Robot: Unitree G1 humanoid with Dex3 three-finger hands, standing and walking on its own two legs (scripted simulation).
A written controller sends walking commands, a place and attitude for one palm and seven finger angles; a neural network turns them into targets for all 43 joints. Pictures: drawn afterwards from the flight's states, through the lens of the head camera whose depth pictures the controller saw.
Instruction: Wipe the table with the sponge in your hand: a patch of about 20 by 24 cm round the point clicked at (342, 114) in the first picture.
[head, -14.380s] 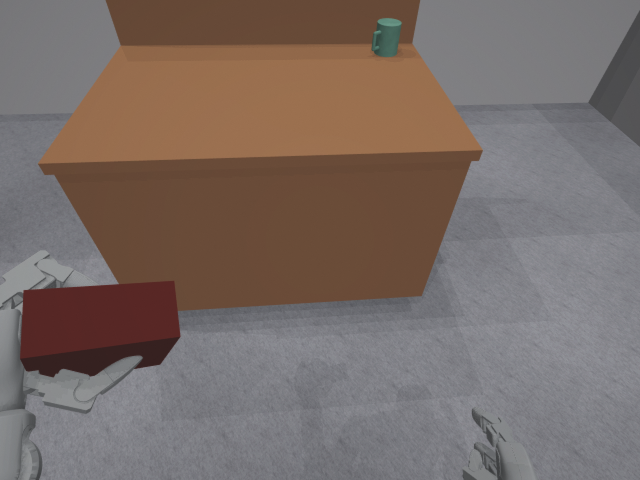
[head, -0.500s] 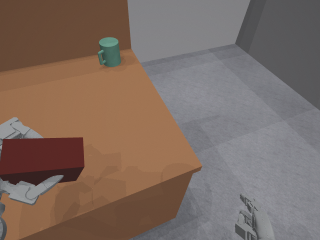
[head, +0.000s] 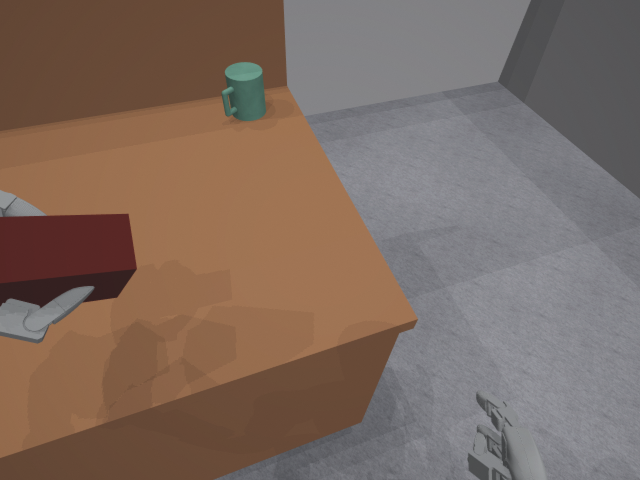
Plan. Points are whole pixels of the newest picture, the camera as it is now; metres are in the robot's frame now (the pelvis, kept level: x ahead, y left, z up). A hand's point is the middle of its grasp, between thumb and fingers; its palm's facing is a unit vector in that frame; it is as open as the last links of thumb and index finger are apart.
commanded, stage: come to a stop and stand still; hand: left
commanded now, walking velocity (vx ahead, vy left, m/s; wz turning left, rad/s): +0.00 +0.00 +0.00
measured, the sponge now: (78, 263) +0.26 +0.27 +0.17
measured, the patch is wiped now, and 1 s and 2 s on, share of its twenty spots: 0.00 0.00 0.00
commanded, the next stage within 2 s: look again from close up in 1.48 s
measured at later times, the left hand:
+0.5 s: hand out of the picture +0.19 +0.33 +0.17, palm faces +0.43 -0.84 -0.32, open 9.3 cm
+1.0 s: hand (7, 303) +0.22 +0.32 +0.15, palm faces +0.37 -0.85 -0.38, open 9.3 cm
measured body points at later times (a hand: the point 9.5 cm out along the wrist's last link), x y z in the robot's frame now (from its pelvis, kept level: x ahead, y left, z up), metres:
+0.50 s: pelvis -0.03 +0.08 +0.00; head -0.02 +0.11 +0.45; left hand +0.16 +0.37 +0.18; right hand +0.14 -0.13 -0.07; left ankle +0.02 +0.13 -0.74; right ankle +0.01 -0.08 -0.74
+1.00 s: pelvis +0.00 +0.07 +0.00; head +0.02 +0.09 +0.45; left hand +0.19 +0.36 +0.18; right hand +0.18 -0.15 -0.06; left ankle +0.02 +0.13 -0.74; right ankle +0.01 -0.08 -0.74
